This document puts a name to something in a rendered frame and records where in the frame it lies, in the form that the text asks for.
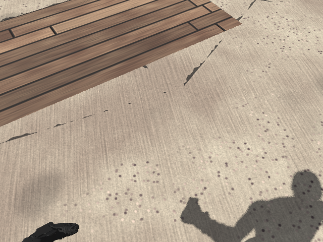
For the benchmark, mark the left robot hand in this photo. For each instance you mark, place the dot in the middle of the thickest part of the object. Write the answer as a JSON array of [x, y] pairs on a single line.
[[51, 232]]

